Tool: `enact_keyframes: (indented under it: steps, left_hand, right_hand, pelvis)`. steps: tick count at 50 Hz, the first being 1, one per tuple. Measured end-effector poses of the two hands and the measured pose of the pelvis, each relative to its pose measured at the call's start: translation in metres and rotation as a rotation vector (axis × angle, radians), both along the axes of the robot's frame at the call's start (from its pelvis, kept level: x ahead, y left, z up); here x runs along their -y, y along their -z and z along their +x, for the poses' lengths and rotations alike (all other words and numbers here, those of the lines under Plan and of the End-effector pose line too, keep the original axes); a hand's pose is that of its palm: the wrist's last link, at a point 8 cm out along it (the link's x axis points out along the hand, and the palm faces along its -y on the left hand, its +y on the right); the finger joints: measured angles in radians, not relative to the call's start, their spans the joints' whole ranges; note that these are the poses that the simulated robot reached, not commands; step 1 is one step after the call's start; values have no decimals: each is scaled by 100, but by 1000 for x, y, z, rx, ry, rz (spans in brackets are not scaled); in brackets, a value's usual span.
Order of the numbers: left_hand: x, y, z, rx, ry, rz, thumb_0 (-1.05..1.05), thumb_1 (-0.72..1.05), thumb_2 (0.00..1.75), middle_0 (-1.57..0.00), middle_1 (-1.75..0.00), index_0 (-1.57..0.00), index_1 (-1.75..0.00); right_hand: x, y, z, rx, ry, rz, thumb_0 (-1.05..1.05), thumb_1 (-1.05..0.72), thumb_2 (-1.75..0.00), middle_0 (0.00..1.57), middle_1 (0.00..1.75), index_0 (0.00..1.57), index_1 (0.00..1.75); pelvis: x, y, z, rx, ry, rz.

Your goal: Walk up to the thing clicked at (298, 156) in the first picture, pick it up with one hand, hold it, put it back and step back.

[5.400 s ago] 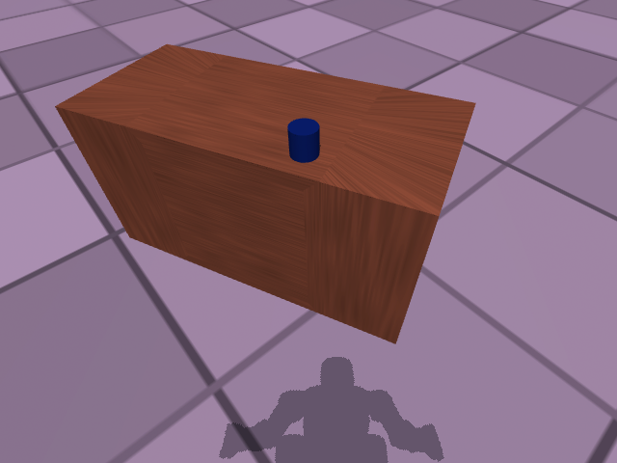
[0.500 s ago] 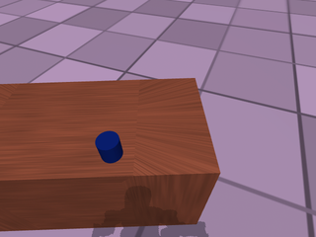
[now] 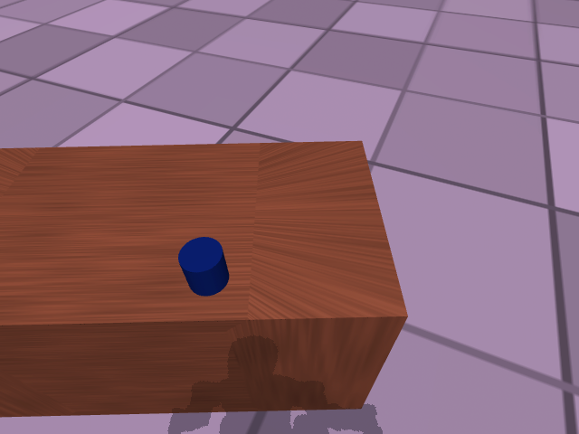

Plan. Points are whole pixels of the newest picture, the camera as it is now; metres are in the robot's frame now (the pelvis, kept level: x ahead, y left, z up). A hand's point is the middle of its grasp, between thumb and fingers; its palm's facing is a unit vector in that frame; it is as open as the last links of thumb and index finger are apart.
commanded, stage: stand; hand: left
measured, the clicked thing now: (205, 266) +0.44 +0.19 -0.09
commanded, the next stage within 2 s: rise first in 0.64 s
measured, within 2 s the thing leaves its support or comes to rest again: neither
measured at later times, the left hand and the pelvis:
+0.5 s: hand out of the picture +0.07 +0.26 -0.16, palm faces -0.02 -0.94 -0.34, open 7.4 cm; pelvis +0.00 +0.00 +0.00, yaw +0 degrees
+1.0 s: hand out of the picture +0.16 +0.25 -0.13, palm faces +0.21 -0.93 -0.31, open 11.4 cm; pelvis -0.01 +0.00 -0.01, yaw +2 degrees
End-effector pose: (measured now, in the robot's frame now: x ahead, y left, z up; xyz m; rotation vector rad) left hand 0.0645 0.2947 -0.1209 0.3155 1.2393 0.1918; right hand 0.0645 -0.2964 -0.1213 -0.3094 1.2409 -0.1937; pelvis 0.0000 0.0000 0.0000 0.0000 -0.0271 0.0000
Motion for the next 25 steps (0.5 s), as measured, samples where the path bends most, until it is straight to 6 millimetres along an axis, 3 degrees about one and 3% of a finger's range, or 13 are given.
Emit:
enact_keyframes:
  steps: [25]
  left_hand:
    - [-5, -2, 4, 15, -5, 4, 1, 91, 90, -20, -30, -20, -30]
  right_hand:
    - [-5, 0, 8, 13, -11, 1, 0, -90, -90, 20, 30, 20, 30]
  pelvis:
    - [-3, 0, 3, 1, -8, 0]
